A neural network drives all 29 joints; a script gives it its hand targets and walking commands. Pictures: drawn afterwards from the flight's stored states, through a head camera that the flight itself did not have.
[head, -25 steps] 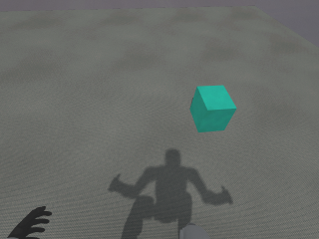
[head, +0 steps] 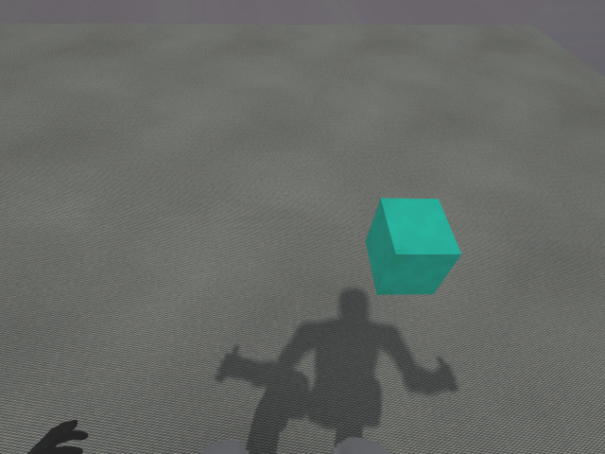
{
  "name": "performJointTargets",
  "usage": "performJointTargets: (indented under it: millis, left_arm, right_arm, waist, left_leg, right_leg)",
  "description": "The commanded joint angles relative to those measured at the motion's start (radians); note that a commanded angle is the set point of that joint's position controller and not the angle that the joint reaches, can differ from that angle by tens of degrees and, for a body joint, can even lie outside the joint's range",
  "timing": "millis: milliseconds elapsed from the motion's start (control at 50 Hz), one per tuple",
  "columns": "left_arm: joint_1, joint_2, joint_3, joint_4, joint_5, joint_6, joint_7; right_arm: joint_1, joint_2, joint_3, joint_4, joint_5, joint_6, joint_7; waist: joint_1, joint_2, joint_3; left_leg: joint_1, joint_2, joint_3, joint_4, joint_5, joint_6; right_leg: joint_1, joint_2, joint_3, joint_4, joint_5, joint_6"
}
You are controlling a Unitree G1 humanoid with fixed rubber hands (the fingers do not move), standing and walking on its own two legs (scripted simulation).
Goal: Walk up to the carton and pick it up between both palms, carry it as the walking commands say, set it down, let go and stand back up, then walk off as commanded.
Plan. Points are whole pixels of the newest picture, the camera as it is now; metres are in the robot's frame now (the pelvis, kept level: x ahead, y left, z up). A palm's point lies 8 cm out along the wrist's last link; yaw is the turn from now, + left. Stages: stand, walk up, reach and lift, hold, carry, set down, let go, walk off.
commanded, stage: walk up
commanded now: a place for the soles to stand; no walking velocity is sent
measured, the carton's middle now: (407, 247) +0.92 -0.39 -0.61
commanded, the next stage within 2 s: none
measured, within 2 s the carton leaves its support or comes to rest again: neither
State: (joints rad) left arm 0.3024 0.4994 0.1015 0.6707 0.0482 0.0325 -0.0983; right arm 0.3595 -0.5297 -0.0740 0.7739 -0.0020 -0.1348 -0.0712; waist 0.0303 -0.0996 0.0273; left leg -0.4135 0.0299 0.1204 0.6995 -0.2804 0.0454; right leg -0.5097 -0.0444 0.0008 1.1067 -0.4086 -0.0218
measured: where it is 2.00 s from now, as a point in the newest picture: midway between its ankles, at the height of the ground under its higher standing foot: (440, 405)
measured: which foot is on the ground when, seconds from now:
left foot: down 0.00-0.22, up 0.24-0.44, down 0.46-0.78, up 0.80-1.00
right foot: up 0.00-0.18, down 0.20-0.48, up 0.50-0.76, down 0.78-1.00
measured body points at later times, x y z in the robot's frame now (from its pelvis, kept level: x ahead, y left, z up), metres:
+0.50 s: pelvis +0.15 -0.16 -0.01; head +0.16 -0.13 +0.44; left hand +0.21 +0.20 -0.10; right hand +0.24 -0.52 -0.07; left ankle +0.22 -0.06 -0.72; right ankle +0.15 -0.25 -0.70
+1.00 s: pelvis +0.26 -0.33 +0.00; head +0.28 -0.30 +0.45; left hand +0.32 +0.03 -0.09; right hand +0.36 -0.69 -0.07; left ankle +0.32 -0.22 -0.70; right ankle +0.29 -0.42 -0.71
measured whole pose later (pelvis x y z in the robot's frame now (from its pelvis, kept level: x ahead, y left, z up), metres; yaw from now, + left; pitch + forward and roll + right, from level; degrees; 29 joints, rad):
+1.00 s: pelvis +0.26 -0.33 +0.00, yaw +3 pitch -1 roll +0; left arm 0.30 0.49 0.12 0.69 0.05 0.02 -0.08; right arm 0.34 -0.50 -0.05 0.87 -0.01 -0.11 -0.08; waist 0.07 -0.05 0.05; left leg -0.49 0.04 0.11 0.85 -0.42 0.05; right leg -0.38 -0.01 -0.08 0.76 -0.37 -0.05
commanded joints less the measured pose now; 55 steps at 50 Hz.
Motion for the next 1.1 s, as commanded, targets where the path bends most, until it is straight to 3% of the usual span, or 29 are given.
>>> performJointTargets:
  millis: [0,40,140,180,200,220,240,280,360,420,440,460,480,500,520,600,720,760,780,800,840,900,940,980,1000,1020,1040,1060,1080]
  left_arm:
    - [-0.004,0.178,0.061,-0.058,0.007,-0.015,-0.011]
    - [-0.027,0.152,0.061,-0.058,0.000,-0.008,-0.026]
    - [-0.099,0.167,0.079,-0.053,-0.005,-0.007,-0.041]
    - [0.009,0.181,0.096,-0.004,-0.001,-0.017,-0.031]
    - [0.105,0.225,0.111,0.023,0.005,-0.024,-0.019]
    - [0.157,0.339,0.130,0.018,0.008,-0.037,-0.006]
    - [0.078,0.347,0.114,-0.013,-0.006,-0.043,0.002]
    - [-0.006,0.263,0.100,-0.030,-0.018,-0.048,0.017]
    - [-0.021,0.208,0.069,-0.045,-0.005,-0.039,0.017]
    - [-0.108,0.179,0.052,-0.086,-0.009,-0.018,0.009]
    - [-0.113,0.131,0.037,-0.106,-0.015,-0.015,0.008]
    - [-0.117,0.060,0.018,-0.138,-0.020,-0.020,0.012]
    - [-0.091,0.112,0.024,-0.146,-0.007,-0.006,0.020]
    - [-0.112,0.188,0.044,-0.132,0.002,0.003,0.025]
    - [-0.094,0.189,0.054,-0.118,0.003,0.003,0.020]
    - [-0.008,0.151,0.068,-0.062,0.003,0.006,-0.007]
    - [-0.057,0.165,0.091,-0.045,-0.001,0.011,-0.026]
    - [0.098,0.195,0.112,0.022,0.007,-0.004,-0.011]
    - [0.179,0.299,0.132,0.029,0.016,-0.015,0.005]
    - [0.097,0.347,0.121,-0.002,0.003,-0.025,0.014]
    - [-0.004,0.276,0.107,-0.024,-0.010,-0.034,0.026]
    - [-0.042,0.214,0.081,-0.034,-0.005,-0.032,0.026]
    - [-0.042,0.201,0.068,-0.043,0.002,-0.024,0.021]
    - [-0.105,0.175,0.056,-0.070,-0.002,-0.007,0.016]
    - [-0.100,0.123,0.041,-0.086,-0.009,-0.003,0.016]
    - [-0.093,0.044,0.019,-0.115,-0.014,-0.010,0.021]
    - [-0.073,0.116,0.026,-0.125,-0.001,0.004,0.032]
    - [-0.095,0.181,0.046,-0.110,0.006,0.010,0.036]
    - [-0.077,0.180,0.056,-0.097,0.007,0.010,0.031]
  right_arm:
    - [0.051,-0.257,-0.069,-0.028,-0.007,-0.007,-0.006]
    - [0.052,-0.280,-0.074,-0.026,-0.019,-0.011,0.000]
    - [0.024,-0.337,-0.095,-0.025,-0.025,-0.001,0.001]
    - [-0.002,-0.290,-0.076,-0.020,-0.031,0.014,0.002]
    - [-0.001,-0.221,-0.053,-0.023,-0.033,0.020,-0.002]
    - [-0.058,-0.157,-0.031,-0.060,-0.013,0.020,-0.009]
    - [-0.071,-0.181,-0.021,-0.047,0.006,0.025,-0.022]
    - [0.018,-0.227,-0.033,0.026,0.008,0.019,-0.012]
    - [0.077,-0.182,-0.031,0.059,-0.003,0.013,0.000]
    - [0.180,-0.156,-0.037,0.070,0.003,0.002,-0.009]
    - [0.240,-0.202,-0.059,0.077,-0.010,-0.004,-0.016]
    - [0.307,-0.299,-0.090,0.065,-0.030,-0.010,-0.028]
    - [0.261,-0.375,-0.104,0.020,-0.017,-0.010,-0.038]
    - [0.178,-0.347,-0.094,0.006,0.007,-0.004,-0.041]
    - [0.123,-0.311,-0.084,0.009,0.004,0.000,-0.039]
    - [0.045,-0.276,-0.071,0.004,-0.021,-0.004,-0.023]
    - [-0.001,-0.340,-0.093,0.004,-0.033,0.012,-0.017]
    - [-0.007,-0.251,-0.062,0.013,-0.048,0.031,-0.018]
    - [-0.064,-0.156,-0.035,-0.023,-0.032,0.033,-0.020]
    - [-0.116,-0.161,-0.018,-0.035,-0.009,0.038,-0.034]
    - [-0.006,-0.221,-0.033,0.040,0.004,0.032,-0.024]
    - [0.070,-0.211,-0.039,0.096,-0.011,0.025,-0.008]
    - [0.095,-0.181,-0.037,0.090,-0.006,0.019,-0.010]
    - [0.193,-0.159,-0.042,0.106,-0.002,0.008,-0.017]
    - [0.249,-0.199,-0.062,0.107,-0.018,0.000,-0.026]
    - [0.296,-0.301,-0.092,0.085,-0.039,-0.007,-0.039]
    - [0.249,-0.372,-0.105,0.045,-0.018,-0.006,-0.050]
    - [0.172,-0.343,-0.096,0.033,-0.001,0.000,-0.052]
    - [0.125,-0.312,-0.087,0.035,-0.005,0.003,-0.049]
  waist:
    - [-0.026,0.175,-0.002]
    - [-0.024,0.238,0.004]
    - [-0.025,0.291,-0.009]
    - [0.048,0.185,-0.030]
    - [0.104,0.008,-0.029]
    - [0.146,-0.284,-0.018]
    - [0.105,-0.141,-0.013]
    - [0.024,-0.032,0.008]
    - [0.017,-0.118,0.013]
    - [-0.064,-0.081,-0.028]
    - [-0.110,0.025,-0.060]
    - [-0.149,0.257,-0.092]
    - [-0.124,0.223,-0.105]
    - [-0.097,0.060,-0.079]
    - [-0.064,0.051,-0.028]
    - [-0.014,0.210,0.014]
    - [-0.004,0.286,-0.013]
    - [0.082,0.084,-0.029]
    - [0.146,-0.256,0.004]
    - [0.116,-0.192,0.020]
    - [0.023,-0.034,0.024]
    - [0.003,-0.092,0.054]
    - [-0.001,-0.119,0.028]
    - [-0.073,-0.073,-0.003]
    - [-0.113,0.033,-0.031]
    - [-0.136,0.276,-0.050]
    - [-0.115,0.209,-0.083]
    - [-0.092,0.069,-0.062]
    - [-0.059,0.067,-0.014]
  left_leg:
    - [0.124,0.306,-0.388,-0.312,-0.068,0.191]
    - [0.038,0.269,-0.270,-0.281,-0.009,0.180]
    - [-0.038,0.260,-0.242,-0.242,-0.196,0.176]
    - [-0.164,0.195,-0.149,-0.033,-0.216,0.137]
    - [-0.295,0.118,-0.041,0.220,-0.224,0.093]
    - [-0.527,-0.035,-0.008,0.500,-0.347,0.042]
    - [-0.527,0.019,-0.175,0.585,-0.297,0.044]
    - [-0.419,0.086,-0.146,0.514,-0.170,0.014]
    - [-0.143,0.036,-0.031,0.197,-0.192,-0.013]
    - [0.179,0.001,-0.006,-0.071,0.019,0.011]
    - [0.375,0.039,-0.105,-0.142,0.040,0.034]
    - [0.512,0.255,-0.468,-0.277,-0.165,0.087]
    - [0.458,0.498,-0.860,-0.405,-0.335,0.217]
    - [0.369,0.490,-0.806,-0.383,-0.348,0.272]
    - [0.297,0.446,-0.705,-0.337,-0.269,0.267]
    - [0.040,0.288,-0.310,-0.247,0.046,0.183]
    - [-0.081,0.260,-0.236,-0.183,-0.244,0.170]
    - [-0.257,0.158,-0.090,0.148,-0.270,0.119]
    - [-0.488,0.005,0.039,0.498,-0.371,0.043]
    - [-0.542,0.008,-0.152,0.602,-0.340,0.044]
    - [-0.443,0.079,-0.153,0.556,-0.197,0.022]
    - [-0.206,0.052,-0.060,0.308,-0.197,-0.012]
    - [-0.082,0.021,-0.030,0.174,-0.193,-0.004]
    - [0.207,0.007,-0.032,-0.051,-0.006,0.019]
    - [0.393,0.051,-0.145,-0.132,0.003,0.035]
    - [0.496,0.284,-0.544,-0.281,-0.181,0.094]
    - [0.429,0.506,-0.884,-0.394,-0.316,0.217]
    - [0.356,0.480,-0.823,-0.364,-0.318,0.265]
    - [0.289,0.432,-0.716,-0.317,-0.250,0.257]
  right_leg:
    - [-0.195,-0.106,0.090,-0.007,0.046,0.020]
    - [-0.103,-0.098,0.047,-0.109,0.052,0.024]
    - [0.051,-0.035,-0.056,-0.272,0.039,0.008]
    - [0.259,0.034,-0.102,-0.374,-0.003,0.003]
    - [0.365,-0.015,0.019,-0.504,-0.144,-0.030]
    - [0.387,-0.272,0.559,-0.817,-0.456,-0.136]
    - [0.369,-0.316,0.647,-0.855,-0.368,-0.191]
    - [0.302,-0.276,0.466,-0.766,-0.205,-0.213]
    - [0.189,-0.205,0.213,-0.681,0.238,-0.233]
    - [0.033,-0.146,0.095,-0.555,0.172,-0.198]
    - [-0.108,-0.092,0.036,-0.387,0.132,-0.145]
    - [-0.296,-0.010,-0.048,-0.115,0.038,-0.067]
    - [-0.423,0.001,0.067,0.077,-0.124,-0.007]
    - [-0.378,-0.055,0.144,0.132,-0.072,0.004]
    - [-0.373,-0.081,0.141,0.141,-0.035,0.017]
    - [-0.145,-0.084,0.073,-0.017,0.039,0.024]
    - [0.088,-0.009,-0.074,-0.266,0.019,0.013]
    - [0.324,0.054,-0.084,-0.390,-0.091,0.006]
    - [0.336,-0.208,0.428,-0.750,-0.450,-0.088]
    - [0.294,-0.290,0.682,-0.866,-0.436,-0.162]
    - [0.261,-0.273,0.539,-0.783,-0.323,-0.202]
    - [0.137,-0.192,0.297,-0.718,-0.031,-0.203]
    - [0.118,-0.186,0.242,-0.679,0.115,-0.224]
    - [-0.031,-0.136,0.139,-0.553,0.086,-0.195]
    - [-0.169,-0.077,0.072,-0.375,0.054,-0.141]
    - [-0.344,0.020,-0.028,-0.101,-0.037,-0.057]
    - [-0.420,0.011,0.090,0.069,-0.142,-0.005]
    - [-0.375,-0.036,0.147,0.127,-0.089,0.006]
    - [-0.371,-0.061,0.143,0.136,-0.048,0.015]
